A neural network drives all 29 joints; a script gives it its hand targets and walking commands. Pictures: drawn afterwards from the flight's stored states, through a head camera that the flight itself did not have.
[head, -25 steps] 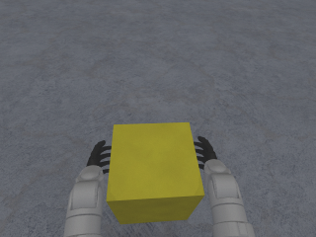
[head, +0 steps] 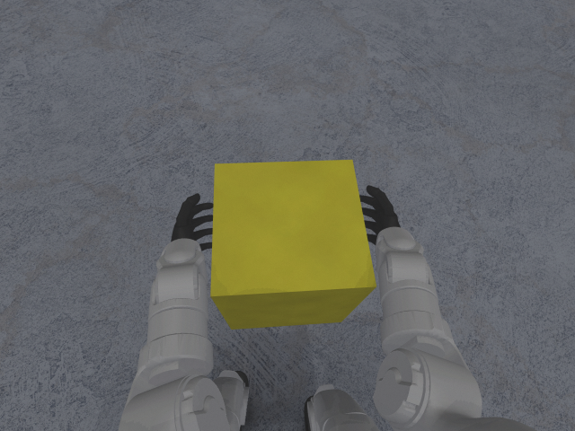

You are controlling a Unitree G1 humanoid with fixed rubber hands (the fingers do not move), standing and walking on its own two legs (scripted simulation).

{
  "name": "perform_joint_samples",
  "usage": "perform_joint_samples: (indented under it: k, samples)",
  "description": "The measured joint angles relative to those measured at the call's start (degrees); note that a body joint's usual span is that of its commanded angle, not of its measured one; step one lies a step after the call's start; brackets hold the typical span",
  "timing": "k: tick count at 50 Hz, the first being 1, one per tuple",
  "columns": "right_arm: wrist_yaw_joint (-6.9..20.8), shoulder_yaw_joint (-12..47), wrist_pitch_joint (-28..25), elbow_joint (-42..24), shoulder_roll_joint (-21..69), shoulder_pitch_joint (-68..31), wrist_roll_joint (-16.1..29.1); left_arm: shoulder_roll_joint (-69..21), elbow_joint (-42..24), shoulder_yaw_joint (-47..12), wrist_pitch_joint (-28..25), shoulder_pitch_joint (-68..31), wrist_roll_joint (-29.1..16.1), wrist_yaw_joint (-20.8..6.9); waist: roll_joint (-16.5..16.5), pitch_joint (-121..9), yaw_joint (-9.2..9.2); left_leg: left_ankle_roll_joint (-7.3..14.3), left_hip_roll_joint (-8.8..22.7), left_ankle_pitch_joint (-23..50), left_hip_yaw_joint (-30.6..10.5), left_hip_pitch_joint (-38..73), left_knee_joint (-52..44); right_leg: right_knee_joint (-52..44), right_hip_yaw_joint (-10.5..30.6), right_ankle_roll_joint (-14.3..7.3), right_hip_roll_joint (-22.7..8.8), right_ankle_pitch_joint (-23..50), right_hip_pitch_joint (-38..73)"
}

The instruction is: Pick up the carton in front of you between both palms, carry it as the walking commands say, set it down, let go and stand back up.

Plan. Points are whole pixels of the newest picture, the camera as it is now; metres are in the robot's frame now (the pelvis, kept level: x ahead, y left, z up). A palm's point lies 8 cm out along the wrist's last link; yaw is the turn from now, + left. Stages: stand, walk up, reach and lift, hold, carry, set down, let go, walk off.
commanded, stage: set down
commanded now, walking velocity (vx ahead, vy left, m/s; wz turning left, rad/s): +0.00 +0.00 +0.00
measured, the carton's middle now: (285, 253) +0.37 +0.00 -0.10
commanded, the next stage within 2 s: none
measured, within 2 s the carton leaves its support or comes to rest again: neither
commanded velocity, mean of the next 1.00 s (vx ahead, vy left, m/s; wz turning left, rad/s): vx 0.00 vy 0.00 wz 0.00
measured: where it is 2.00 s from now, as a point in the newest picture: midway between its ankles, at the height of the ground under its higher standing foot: outside the picture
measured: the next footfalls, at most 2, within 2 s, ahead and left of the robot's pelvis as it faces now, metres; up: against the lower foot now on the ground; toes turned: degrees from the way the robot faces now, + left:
none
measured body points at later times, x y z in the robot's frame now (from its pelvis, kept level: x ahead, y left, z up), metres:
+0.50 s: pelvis -0.02 -0.02 -0.13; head +0.22 +0.01 +0.26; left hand +0.41 +0.17 -0.21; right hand +0.45 -0.13 -0.20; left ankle +0.09 +0.12 -0.71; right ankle +0.02 -0.15 -0.71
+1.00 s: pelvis -0.04 -0.01 -0.25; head +0.27 +0.02 +0.08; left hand +0.44 +0.20 -0.37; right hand +0.48 -0.10 -0.37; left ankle +0.09 +0.12 -0.71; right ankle +0.02 -0.15 -0.71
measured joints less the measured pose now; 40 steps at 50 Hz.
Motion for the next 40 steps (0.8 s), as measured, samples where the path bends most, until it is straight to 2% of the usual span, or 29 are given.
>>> perform_joint_samples:
  k: [3,7,11,14,17,22,28,40]
  samples:
    - [-0.7,1.4,-4.6,-0.3,-1.1,-1.2,2.4,0.3,-0.4,-0.7,-5.2,-0.9,-1.1,0.8,0.2,0.5,-0.32,0.0,-0.3,-0.3,-0.3,-9.5,4.2,4.3,0.0,0.5,0.4,-0.6,-9.4]
    - [-1.8,4.6,-9.1,-1.4,-2.8,-2.2,8.0,1.3,-1.8,-2.9,-10.5,-1.3,-4.8,2.2,0.2,-0.4,-0.54,-0.3,-0.6,-1.2,-0.7,-22.9,10.4,10.9,-0.1,1.4,1.1,-1.9,-22.7]
    - [-3.5,8.4,-10.4,-3.8,-3.9,-2.5,14.1,2.8,-4.8,-5.4,-12.0,-1.3,-9.2,3.4,-0.2,-4.0,-0.41,-0.8,-0.6,-2.9,-1.2,-35.2,17.1,17.7,-0.3,1.8,2.1,-3.7,-35.0]
    - [-4.4,9.4,-9.8,-5.0,-4.1,-3.5,16.6,3.9,-5.9,-6.0,-11.5,-2.3,-11.0,3.4,-0.5,-7.7,-0.05,-1.4,-0.4,-4.4,-1.5,-42.6,21.8,22.5,-0.5,1.6,2.9,-5.2,-42.4]
    - [-4.8,8.4,-8.3,-4.9,-3.7,-5.3,16.8,4.6,-5.4,-5.1,-10.2,-4.2,-11.1,2.8,-0.9,-11.1,0.44,-1.8,-0.3,-5.9,-1.8,-48.1,25.9,26.6,-0.7,1.4,3.6,-6.7,-47.9]
    - [-5.5,5.7,-5.8,-2.8,-2.6,-8.4,14.5,5.7,-2.3,-2.4,-7.7,-7.9,-9.2,1.1,-1.4,-15.4,1.19,-2.6,-0.4,-7.8,-2.4,-54.8,30.9,31.6,-1.3,1.0,4.4,-8.6,-54.6]
    - [-7.3,5.1,-5.7,-0.2,-2.3,-10.9,13.2,7.9,1.6,-0.9,-7.7,-11.1,-7.9,-0.2,-1.7,-18.5,2.02,-3.1,-0.5,-9.3,-3.1,-62.6,36.0,36.6,-1.9,0.8,5.2,-10.1,-62.3]
    - [-11.1,8.7,-7.2,1.7,-4.8,-17.7,17.5,12.7,4.8,-1.4,-9.1,-18.7,-11.4,-0.2,-1.8,-16.9,3.32,-3.8,-1.2,-11.9,-3.7,-77.8,48.5,49.0,-2.4,1.8,6.9,-13.0,-77.2]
